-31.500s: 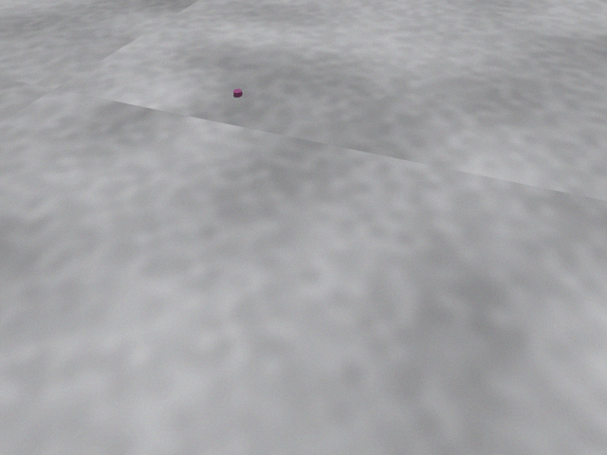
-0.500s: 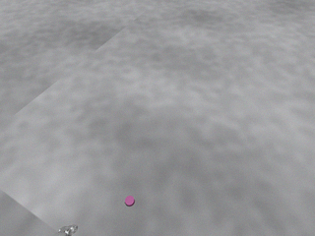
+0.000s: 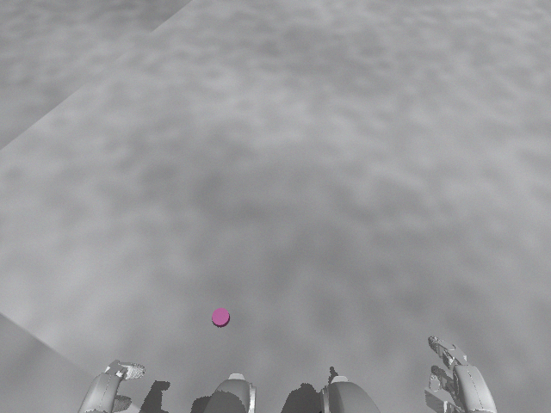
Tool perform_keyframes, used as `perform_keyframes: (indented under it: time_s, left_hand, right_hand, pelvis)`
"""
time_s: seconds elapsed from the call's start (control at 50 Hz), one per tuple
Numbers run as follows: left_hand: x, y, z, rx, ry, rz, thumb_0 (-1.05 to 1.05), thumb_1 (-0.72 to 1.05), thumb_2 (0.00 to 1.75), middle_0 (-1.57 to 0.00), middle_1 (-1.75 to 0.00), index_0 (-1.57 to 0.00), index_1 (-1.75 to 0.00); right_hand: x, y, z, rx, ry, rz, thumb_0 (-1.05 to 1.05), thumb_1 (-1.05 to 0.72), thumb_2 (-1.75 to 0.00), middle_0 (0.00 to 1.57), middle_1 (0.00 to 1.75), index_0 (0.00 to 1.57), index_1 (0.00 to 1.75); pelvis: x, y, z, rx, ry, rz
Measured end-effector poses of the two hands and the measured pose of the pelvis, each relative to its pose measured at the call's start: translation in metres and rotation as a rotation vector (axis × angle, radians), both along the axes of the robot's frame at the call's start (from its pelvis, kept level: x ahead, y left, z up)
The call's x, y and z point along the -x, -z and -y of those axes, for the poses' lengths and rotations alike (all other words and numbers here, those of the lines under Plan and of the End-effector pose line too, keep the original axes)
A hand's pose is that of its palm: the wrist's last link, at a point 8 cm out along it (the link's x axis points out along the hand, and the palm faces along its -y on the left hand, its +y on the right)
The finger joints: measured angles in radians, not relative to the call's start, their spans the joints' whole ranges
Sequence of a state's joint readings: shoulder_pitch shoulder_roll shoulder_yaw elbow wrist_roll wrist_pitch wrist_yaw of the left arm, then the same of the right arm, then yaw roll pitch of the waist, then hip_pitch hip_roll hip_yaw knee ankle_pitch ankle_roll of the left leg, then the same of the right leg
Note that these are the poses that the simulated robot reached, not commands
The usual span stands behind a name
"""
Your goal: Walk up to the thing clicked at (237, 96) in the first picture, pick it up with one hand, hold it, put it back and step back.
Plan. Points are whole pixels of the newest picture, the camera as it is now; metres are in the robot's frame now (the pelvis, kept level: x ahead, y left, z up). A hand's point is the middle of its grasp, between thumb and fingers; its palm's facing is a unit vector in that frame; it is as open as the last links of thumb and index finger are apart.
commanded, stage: rise first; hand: left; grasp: from above
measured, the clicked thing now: (221, 317) +0.41 +0.20 -0.68
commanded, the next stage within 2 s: none
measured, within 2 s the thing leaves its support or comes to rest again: neither
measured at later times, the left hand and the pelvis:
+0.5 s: hand (165, 366) +0.22 +0.26 -0.33, palm faces -0.45 -0.47 -0.76, open 13.2 cm; pelvis -0.05 +0.00 -0.18, yaw -1 degrees
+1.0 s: hand (186, 340) +0.30 +0.26 -0.47, palm faces -0.47 -0.09 -0.88, open 12.9 cm; pelvis -0.09 +0.00 -0.31, yaw -3 degrees
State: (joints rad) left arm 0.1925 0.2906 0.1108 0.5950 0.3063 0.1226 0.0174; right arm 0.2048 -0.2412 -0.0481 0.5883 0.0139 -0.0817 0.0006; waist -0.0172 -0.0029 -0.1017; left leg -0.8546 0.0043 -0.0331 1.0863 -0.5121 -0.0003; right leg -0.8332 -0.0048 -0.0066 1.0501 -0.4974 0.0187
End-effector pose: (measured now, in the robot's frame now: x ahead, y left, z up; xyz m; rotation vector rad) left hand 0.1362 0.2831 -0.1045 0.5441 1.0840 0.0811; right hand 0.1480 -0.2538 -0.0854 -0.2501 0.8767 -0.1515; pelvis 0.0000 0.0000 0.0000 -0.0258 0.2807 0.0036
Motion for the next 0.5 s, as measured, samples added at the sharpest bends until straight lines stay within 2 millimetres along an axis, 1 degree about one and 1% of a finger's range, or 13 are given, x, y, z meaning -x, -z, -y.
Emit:
perform_keyframes:
  time_s: [0.12,0.16,0.22,0.3,0.36,0.44,0.5]
  left_hand:
    - [0.006,0.021,-0.001,-0.049,0.062,-0.005,0.00,-0.38,0.83,-0.28,-0.87,-0.27,-0.88]
    - [0.003,0.033,-0.003,-0.076,0.095,-0.008,0.00,-0.39,0.83,-0.27,-0.88,-0.26,-0.89]
    - [-0.008,0.056,-0.006,-0.124,0.159,0.000,0.00,-0.40,0.83,-0.25,-0.90,-0.25,-0.91]
    - [-0.032,0.092,-0.008,-0.191,0.266,0.043,0.00,-0.39,0.83,-0.24,-0.92,-0.24,-0.92]
    - [-0.053,0.118,-0.005,-0.241,0.349,0.090,0.00,-0.38,0.84,-0.23,-0.93,-0.24,-0.93]
    - [-0.080,0.150,-0.001,-0.312,0.450,0.140,0.00,-0.38,0.85,-0.22,-0.94,-0.23,-0.94]
    - [-0.097,0.174,0.003,-0.361,0.514,0.160,0.00,-0.38,0.86,-0.22,-0.93,-0.22,-0.94]
  right_hand:
    - [-0.018,0.019,-0.008,0.001,-0.043,0.056,0.01,-0.93,-0.91,0.20,0.30,0.20,0.30]
    - [-0.022,0.029,-0.010,0.001,-0.061,0.074,0.01,-0.93,-0.91,0.20,0.30,0.20,0.30]
    - [-0.027,0.050,-0.010,0.003,-0.087,0.094,0.01,-0.93,-0.91,0.20,0.30,0.20,0.30]
    - [-0.028,0.088,-0.007,0.009,-0.107,0.093,0.01,-0.92,-0.90,0.20,0.30,0.20,0.30]
    - [-0.023,0.122,-0.001,0.014,-0.109,0.067,0.01,-0.91,-0.90,0.20,0.30,0.20,0.30]
    - [-0.007,0.169,0.007,0.013,-0.095,0.006,0.01,-0.90,-0.90,0.20,0.30,0.20,0.30]
    - [0.011,0.203,0.012,0.007,-0.081,-0.056,0.01,-0.90,-0.90,0.20,0.30,0.20,0.30]
  pelvis:
    - [0.006,0.026,-0.001,0.009,-0.005,-0.062]
    - [0.009,0.037,-0.001,0.011,-0.007,-0.088]
    - [0.015,0.059,0.000,0.012,-0.009,-0.134]
    - [0.024,0.094,0.001,0.011,-0.007,-0.196]
    - [0.031,0.121,0.003,0.012,-0.004,-0.237]
    - [0.041,0.156,0.004,0.014,0.002,-0.278]
    - [0.050,0.180,0.005,0.015,0.007,-0.301]
